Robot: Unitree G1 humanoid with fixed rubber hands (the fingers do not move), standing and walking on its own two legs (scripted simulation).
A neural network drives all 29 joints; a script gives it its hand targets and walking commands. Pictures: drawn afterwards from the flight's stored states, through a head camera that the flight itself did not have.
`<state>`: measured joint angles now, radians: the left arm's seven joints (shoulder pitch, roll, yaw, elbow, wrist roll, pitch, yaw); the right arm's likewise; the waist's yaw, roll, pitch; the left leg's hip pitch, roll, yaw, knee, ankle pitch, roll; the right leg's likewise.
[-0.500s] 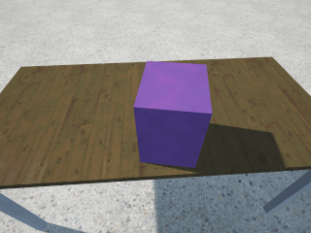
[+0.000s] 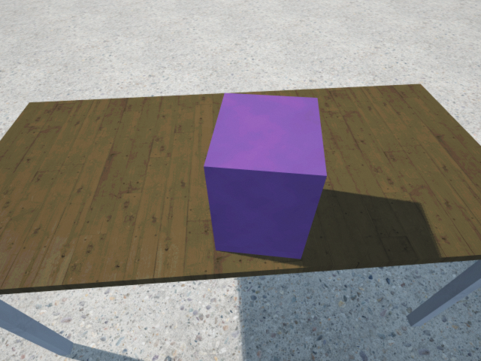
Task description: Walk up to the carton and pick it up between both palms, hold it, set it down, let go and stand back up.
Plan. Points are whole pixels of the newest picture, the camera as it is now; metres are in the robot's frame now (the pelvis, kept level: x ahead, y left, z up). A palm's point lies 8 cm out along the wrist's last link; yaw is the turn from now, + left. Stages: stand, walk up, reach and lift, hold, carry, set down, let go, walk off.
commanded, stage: stand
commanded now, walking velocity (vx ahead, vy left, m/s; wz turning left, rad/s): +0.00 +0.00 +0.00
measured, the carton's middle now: (263, 178) +0.46 -0.02 +0.03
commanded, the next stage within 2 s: none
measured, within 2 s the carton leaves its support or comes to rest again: neither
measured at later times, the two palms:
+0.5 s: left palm out of the picture +0.02 +0.25 -0.13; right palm out of the picture +0.01 -0.25 -0.13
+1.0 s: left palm out of the picture +0.03 +0.24 -0.14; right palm out of the picture +0.02 -0.25 -0.13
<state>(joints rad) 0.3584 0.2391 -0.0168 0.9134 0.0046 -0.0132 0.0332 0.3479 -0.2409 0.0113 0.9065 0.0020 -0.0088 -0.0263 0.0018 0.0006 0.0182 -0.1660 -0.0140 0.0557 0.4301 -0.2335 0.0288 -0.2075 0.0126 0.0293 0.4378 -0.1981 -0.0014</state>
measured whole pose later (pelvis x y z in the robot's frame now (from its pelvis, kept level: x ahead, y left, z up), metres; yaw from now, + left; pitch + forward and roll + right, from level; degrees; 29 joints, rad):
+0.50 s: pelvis +0.01 +0.00 +0.00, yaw -1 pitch -1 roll +0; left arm 0.35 0.22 -0.02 0.96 0.00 -0.01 0.04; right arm 0.35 -0.22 0.01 0.95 0.00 -0.01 -0.03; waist 0.00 0.00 0.02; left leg -0.16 -0.01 0.06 0.42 -0.24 0.03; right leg -0.20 0.02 0.04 0.43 -0.20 0.00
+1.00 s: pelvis +0.02 +0.00 +0.00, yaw -1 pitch -1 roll +0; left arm 0.33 0.21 -0.01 1.00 0.00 -0.01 0.05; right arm 0.34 -0.21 0.01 0.99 0.00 -0.01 -0.04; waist 0.00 -0.01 0.01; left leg -0.14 0.00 0.06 0.41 -0.25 0.02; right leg -0.19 0.02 0.04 0.42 -0.21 0.00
